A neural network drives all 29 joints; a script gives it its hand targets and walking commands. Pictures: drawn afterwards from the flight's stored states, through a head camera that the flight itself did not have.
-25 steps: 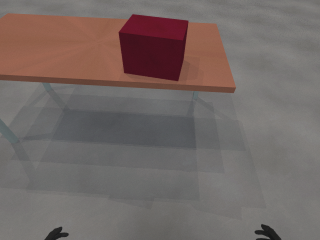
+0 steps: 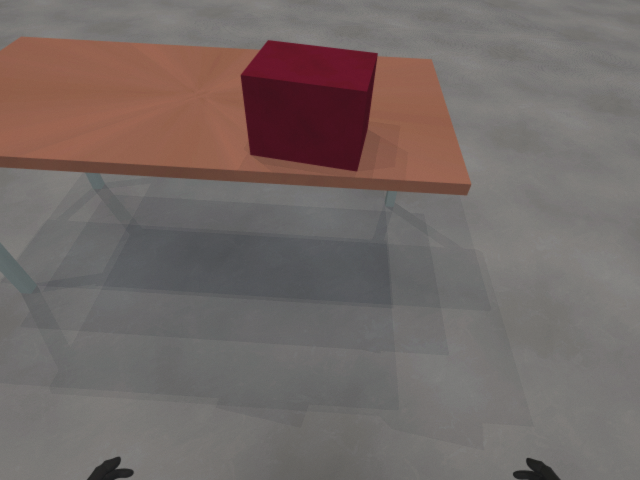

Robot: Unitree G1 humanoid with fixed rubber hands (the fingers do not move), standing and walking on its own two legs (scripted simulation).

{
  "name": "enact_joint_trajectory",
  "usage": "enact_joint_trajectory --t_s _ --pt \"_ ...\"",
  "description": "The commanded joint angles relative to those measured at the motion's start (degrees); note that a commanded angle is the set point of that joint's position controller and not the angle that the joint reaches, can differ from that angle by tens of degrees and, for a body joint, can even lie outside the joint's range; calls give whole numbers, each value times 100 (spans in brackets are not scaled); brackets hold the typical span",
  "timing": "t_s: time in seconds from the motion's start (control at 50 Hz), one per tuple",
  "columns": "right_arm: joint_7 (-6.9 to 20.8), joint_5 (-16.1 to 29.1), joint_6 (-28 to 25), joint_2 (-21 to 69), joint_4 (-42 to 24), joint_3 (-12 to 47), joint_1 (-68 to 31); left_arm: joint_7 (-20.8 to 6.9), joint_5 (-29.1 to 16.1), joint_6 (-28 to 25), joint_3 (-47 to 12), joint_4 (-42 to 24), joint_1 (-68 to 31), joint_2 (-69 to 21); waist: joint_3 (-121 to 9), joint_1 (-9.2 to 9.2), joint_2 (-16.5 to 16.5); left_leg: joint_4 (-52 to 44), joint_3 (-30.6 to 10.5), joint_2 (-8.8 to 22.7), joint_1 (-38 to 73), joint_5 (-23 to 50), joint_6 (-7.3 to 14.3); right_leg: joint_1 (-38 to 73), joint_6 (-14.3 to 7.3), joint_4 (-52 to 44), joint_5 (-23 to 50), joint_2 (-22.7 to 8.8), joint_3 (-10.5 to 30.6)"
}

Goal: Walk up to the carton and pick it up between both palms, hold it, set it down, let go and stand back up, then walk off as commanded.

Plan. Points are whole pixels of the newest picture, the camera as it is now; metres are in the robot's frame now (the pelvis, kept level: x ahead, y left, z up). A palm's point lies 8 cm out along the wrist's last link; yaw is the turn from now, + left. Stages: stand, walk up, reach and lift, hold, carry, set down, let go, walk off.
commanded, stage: walk up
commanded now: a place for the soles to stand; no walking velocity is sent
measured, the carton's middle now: (312, 105) +0.93 +0.03 -0.01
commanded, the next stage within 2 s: none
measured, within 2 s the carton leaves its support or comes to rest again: neither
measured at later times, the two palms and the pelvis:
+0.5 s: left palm (45, 437) +0.19 +0.38 -0.11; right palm out of the picture +0.11 -0.26 -0.07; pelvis +0.11 +0.07 +0.01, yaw +0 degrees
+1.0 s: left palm (117, 318) +0.37 +0.34 -0.10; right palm (500, 346) +0.35 -0.30 -0.11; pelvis +0.29 +0.02 -0.01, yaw -1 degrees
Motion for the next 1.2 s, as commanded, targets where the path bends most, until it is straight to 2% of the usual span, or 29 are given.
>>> enact_joint_trajectory --t_s 0.0,0.06,0.1,0.16,0.18,0.2,0.22,0.24,0.28,0.36,0.48,0.54,0.58,0.64,0.68,0.72,0.74,0.76,0.82,0.84,0.9,1.0,1.04,1.06,1.08,1.1,1.12,1.14,1.18 --pt "124 -295 -100 -1117 -737 -499 -495 31 56 -281 574 -196 750 2173 861 443 -494 1595 -203 465 -2796 -110 189 1143 -1302 -2137 -2447 -2048 2895" --pt "197 -243 -188 -1155 -602 -571 -294 4 46 -284 539 -289 615 1926 19 336 -405 1036 -120 509 -2213 -100 127 1595 -1174 -1583 -685 -1386 1622" --pt "234 -253 -180 -1113 -545 -560 -165 -77 73 -248 536 -367 310 1914 39 298 -837 904 59 350 -1553 51 43 904 -1040 -1616 -1350 -1286 1451" --pt "186 -224 -217 -1256 -197 -608 1069 -182 65 -92 557 -640 -775 2024 271 -594 -1091 -507 191 336 655 697 193 -1128 -779 -646 -1736 -1044 814" --pt "94 -237 -282 -1742 126 -822 1888 -148 45 -75 436 -718 -607 1517 -27 -965 783 -1178 -709 576 1876 454 146 -1893 -307 1248 -1601 -319 287" --pt "-9 -409 -319 -2147 101 -932 2142 -108 10 -56 234 -709 -286 935 53 -943 1910 -1861 -2681 1586 2145 -1003 305 -3093 -110 2943 -1832 711 170" --pt "-46 -251 -367 -2261 -164 -862 1490 -77 -36 -16 298 -573 21 1312 138 -579 930 -2681 -4088 2217 1351 -2635 659 -3109 -144 3492 -1470 602 729" --pt "-35 -189 -365 -2221 -274 -824 889 -115 -41 -8 401 -467 -16 1751 485 -309 84 -2788 -3655 2199 441 -3066 711 -2770 -63 3665 -883 303 1076" --pt "-43 -197 -365 -1837 -425 -748 526 -214 -85 1 420 -287 452 1774 375 -62 543 -2525 -2317 1585 423 -2091 278 -2319 -50 3389 -179 16 735" --pt "-40 -177 -432 -1557 -564 -649 1121 -196 -45 -24 432 -309 386 1714 132 -221 782 -2106 -1408 1312 1360 -399 580 -2367 162 2603 247 -26 581" --pt "-85 -75 -388 -1508 -522 -600 1386 -217 -51 -34 330 -375 -117 1553 616 -386 620 -2238 -946 1366 1472 727 468 -2720 160 1909 809 9 509" --pt "-43 -55 -354 -1503 -593 -628 1099 -251 -66 -104 288 -485 -188 1472 592 -303 776 -2156 -553 1234 1090 268 955 -2238 231 1237 654 -240 94" --pt "-18 -149 -342 -1546 -567 -648 1428 -261 -51 -148 248 -656 -588 1318 672 -602 764 -1762 -459 1218 1735 1075 1044 -2350 172 487 585 -172 -158" --pt "-24 -102 -241 -1542 -668 -580 1411 -179 -52 -269 297 -557 -314 1235 165 -395 801 -806 -279 1242 1735 2696 1013 -1397 -11 -197 533 75 -330" --pt "-25 -22 -191 -1267 -864 -521 1164 -70 -74 -340 341 -213 759 1569 -406 162 273 628 67 873 1212 2962 645 326 -175 -875 1386 70 -169" --pt "-47 0 -201 -867 -1056 -334 1316 43 -29 -343 630 -45 1719 2348 -1226 440 -1165 2545 369 65 -1485 -247 379 2620 -722 -478 62 -1446 2382" --pt "-57 20 -134 -1102 -961 -352 1233 29 -95 -338 636 -113 1435 2476 -578 420 -974 3120 -243 37 -2073 -885 380 1853 -1135 -1305 -1355 -2076 3857" --pt "-77 -34 -101 -1428 -902 -454 928 7 -97 -312 563 -184 1024 2381 209 378 -594 3206 -421 127 -2196 -994 376 1015 -1380 -1463 -2265 -1983 3938" --pt "18 -36 -187 -1360 -710 -521 1104 -11 -149 -248 415 -355 551 1936 824 36 -592 2574 -262 490 -1577 -208 262 -369 -1160 -1690 -1334 -1280 2178" --pt "61 -81 -198 -1287 -723 -554 1170 -75 -69 -239 417 -416 527 2027 704 39 -1157 2056 -86 471 -1348 -323 211 -488 -1122 -1586 -1136 -1061 1803" --pt "99 -140 -190 -1147 -752 -559 734 -99 -56 -279 436 -344 686 2076 482 226 -562 1593 -110 493 -1775 -410 161 188 -1358 -1484 -888 -1409 2248" --pt "70 -149 -325 -1173 -705 -514 611 -84 -178 -280 422 -438 478 2121 566 160 -1000 709 181 425 -1132 558 124 27 -1156 -1055 193 -1296 1533" --pt "87 -186 -362 -1167 -512 -620 1178 -121 -90 -210 390 -611 -182 1929 533 -367 -510 67 451 247 73 1239 111 -752 -935 -419 -171 -1041 1097" --pt "38 -209 -411 -1216 -374 -634 1429 -102 -119 -197 345 -588 -185 1835 257 -479 -518 -321 292 154 613 1246 212 -826 -714 238 175 -700 671" --pt "-35 -239 -451 -1642 -309 -766 2093 -108 -96 -210 253 -655 196 1453 -580 -702 909 -1106 -509 610 1651 854 328 -864 -457 1831 675 -206 234" --pt "-90 -285 -495 -1947 -416 -825 2138 -84 -150 -227 185 -771 203 1145 -318 -602 1448 -1661 -2934 1845 2102 275 713 -2337 -86 2875 -863 626 78" --pt "-63 -111 -476 -2055 -469 -837 1871 5 -132 -191 285 -661 235 1629 -313 -504 1245 -1799 -3593 2323 1926 -330 1314 -2645 -121 3312 -1453 345 330" --pt "-58 -55 -439 -1913 -538 -728 1520 -7 -91 -173 284 -521 122 1870 260 -370 482 -1800 -3234 2146 1331 -398 1309 -2803 -100 3686 -1265 225 545" --pt "-80 -61 -434 -1558 -643 -622 1263 -55 -146 -207 312 -450 341 1683 252 -180 294 -1461 -2179 1671 1552 1642 917 -2525 -131 3389 -629 7 548"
